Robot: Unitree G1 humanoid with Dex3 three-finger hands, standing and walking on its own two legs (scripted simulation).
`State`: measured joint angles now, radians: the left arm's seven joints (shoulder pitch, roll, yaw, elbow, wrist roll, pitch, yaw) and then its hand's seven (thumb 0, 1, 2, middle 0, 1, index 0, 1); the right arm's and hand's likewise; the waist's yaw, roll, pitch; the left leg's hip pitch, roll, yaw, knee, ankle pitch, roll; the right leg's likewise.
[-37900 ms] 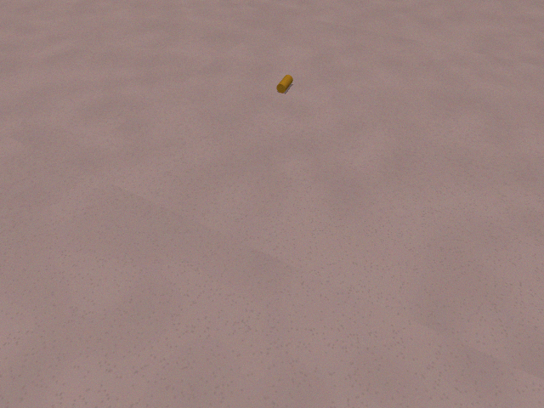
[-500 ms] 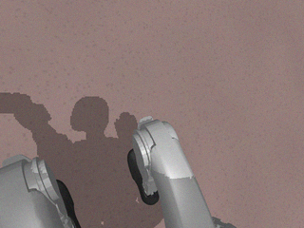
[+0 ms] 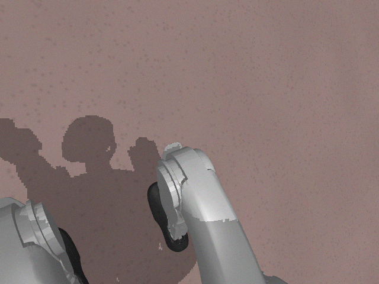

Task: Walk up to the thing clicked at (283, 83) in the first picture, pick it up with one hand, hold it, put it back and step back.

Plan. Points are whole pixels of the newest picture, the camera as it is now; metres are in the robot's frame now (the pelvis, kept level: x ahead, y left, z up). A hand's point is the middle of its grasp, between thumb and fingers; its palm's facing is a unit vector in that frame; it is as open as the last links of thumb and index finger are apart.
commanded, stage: rest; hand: left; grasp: from above
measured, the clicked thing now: out of the picture +0.45 +0.34 -0.26
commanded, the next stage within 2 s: open in 0.40 s
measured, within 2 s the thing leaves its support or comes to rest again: rests again in 0.70 s
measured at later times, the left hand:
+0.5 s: hand out of the picture +0.44 +0.32 -0.24, palm faces -0.10 -0.46 -0.88, open 9.7 cm
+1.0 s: hand out of the picture +0.45 +0.33 -0.24, palm faces -0.09 -0.45 -0.89, open 12.3 cm
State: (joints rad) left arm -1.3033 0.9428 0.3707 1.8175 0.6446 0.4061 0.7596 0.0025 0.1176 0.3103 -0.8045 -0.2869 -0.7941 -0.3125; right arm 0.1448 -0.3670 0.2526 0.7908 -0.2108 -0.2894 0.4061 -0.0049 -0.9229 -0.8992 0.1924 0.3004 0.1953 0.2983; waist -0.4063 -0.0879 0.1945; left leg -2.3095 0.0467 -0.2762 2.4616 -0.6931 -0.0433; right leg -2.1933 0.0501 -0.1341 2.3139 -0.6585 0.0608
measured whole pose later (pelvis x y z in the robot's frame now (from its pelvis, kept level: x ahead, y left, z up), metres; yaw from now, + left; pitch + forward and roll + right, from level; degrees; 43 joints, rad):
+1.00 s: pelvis +0.00 +0.00 +0.00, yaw -2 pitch +28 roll -15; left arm -1.30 1.02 0.33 1.80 0.60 0.39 0.77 0.00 -0.20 0.74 -0.37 -0.72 -0.35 -0.74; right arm 0.15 -0.39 0.33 0.72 -0.21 -0.33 0.40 0.00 -0.91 -0.90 0.19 0.30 0.20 0.30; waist -0.44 -0.13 0.25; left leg -2.29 0.05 -0.32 2.46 -0.70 -0.04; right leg -2.16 0.06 -0.17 2.28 -0.64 0.07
